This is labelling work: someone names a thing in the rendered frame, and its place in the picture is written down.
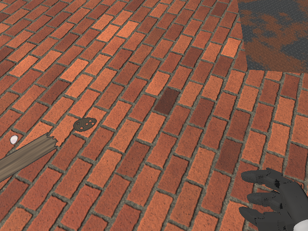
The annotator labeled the right robot forearm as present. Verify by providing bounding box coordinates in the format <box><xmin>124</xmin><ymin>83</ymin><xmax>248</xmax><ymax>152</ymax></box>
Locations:
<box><xmin>294</xmin><ymin>219</ymin><xmax>308</xmax><ymax>231</ymax></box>

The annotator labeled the right robot hand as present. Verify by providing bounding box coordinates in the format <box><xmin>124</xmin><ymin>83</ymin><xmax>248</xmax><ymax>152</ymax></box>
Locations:
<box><xmin>239</xmin><ymin>167</ymin><xmax>308</xmax><ymax>231</ymax></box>

